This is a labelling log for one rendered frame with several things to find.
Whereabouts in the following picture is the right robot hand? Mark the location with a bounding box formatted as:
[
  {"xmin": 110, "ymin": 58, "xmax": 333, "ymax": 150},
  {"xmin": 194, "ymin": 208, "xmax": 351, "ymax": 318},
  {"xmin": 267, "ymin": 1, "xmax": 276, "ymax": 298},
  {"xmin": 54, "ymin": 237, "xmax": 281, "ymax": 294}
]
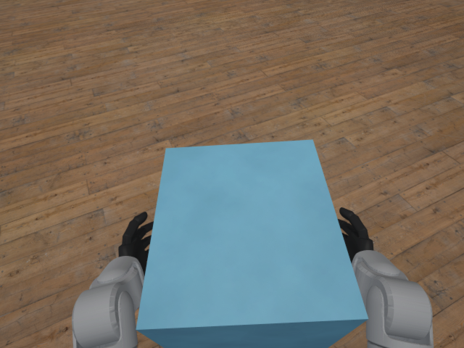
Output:
[{"xmin": 338, "ymin": 207, "xmax": 373, "ymax": 263}]

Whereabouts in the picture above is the robot right forearm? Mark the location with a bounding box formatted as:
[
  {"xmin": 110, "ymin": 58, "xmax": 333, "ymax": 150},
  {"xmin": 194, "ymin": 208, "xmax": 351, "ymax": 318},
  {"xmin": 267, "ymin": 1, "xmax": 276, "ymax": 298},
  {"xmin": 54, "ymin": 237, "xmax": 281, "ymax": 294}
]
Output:
[{"xmin": 352, "ymin": 250, "xmax": 434, "ymax": 348}]

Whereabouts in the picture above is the robot left forearm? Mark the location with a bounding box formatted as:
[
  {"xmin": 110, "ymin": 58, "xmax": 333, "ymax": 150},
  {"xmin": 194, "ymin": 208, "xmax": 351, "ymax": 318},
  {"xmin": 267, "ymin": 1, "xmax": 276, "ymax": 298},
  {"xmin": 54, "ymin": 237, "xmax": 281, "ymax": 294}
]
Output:
[{"xmin": 72, "ymin": 256, "xmax": 144, "ymax": 348}]

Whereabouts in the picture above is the carton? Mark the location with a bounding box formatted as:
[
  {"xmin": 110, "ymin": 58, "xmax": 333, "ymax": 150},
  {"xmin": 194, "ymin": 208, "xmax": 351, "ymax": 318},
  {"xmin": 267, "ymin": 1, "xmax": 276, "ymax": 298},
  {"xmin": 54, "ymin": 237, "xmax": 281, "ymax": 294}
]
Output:
[{"xmin": 136, "ymin": 140, "xmax": 368, "ymax": 348}]

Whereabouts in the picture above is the left robot hand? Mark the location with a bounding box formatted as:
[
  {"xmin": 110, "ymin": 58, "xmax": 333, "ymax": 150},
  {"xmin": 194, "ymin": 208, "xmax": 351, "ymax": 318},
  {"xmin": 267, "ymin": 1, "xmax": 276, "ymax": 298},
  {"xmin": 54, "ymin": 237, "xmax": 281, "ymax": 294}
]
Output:
[{"xmin": 118, "ymin": 212, "xmax": 154, "ymax": 276}]

